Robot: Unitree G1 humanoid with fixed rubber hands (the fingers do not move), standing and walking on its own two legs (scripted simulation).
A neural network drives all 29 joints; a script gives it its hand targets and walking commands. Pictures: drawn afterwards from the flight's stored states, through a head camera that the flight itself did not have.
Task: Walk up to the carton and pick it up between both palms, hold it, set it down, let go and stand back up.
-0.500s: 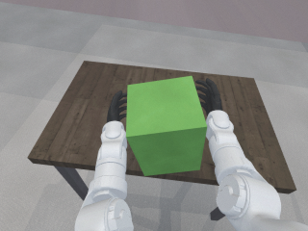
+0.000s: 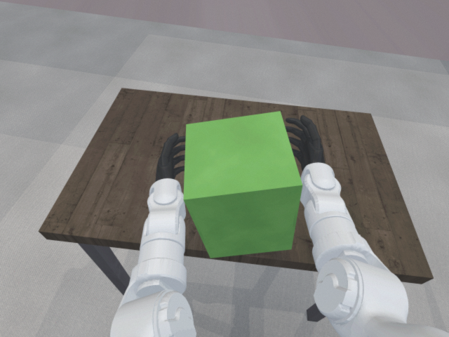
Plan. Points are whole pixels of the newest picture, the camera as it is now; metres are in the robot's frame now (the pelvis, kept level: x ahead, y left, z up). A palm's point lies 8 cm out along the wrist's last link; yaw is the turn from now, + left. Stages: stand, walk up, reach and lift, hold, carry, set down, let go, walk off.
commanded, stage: set down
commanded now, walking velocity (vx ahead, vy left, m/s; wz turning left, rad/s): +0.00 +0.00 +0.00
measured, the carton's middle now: (242, 191) +0.38 +0.02 +0.03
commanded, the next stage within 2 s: none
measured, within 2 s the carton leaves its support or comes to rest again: rests again in 0.44 s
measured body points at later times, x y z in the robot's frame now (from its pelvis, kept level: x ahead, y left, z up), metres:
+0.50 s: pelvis -0.01 +0.01 -0.01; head +0.03 +0.02 +0.44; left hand +0.38 +0.18 +0.04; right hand +0.43 -0.11 +0.06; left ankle +0.00 +0.13 -0.75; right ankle -0.01 -0.10 -0.75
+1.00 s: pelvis -0.03 +0.01 -0.01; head -0.02 +0.02 +0.44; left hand +0.32 +0.20 +0.02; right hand +0.38 -0.13 +0.04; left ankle +0.00 +0.13 -0.75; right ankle -0.01 -0.10 -0.75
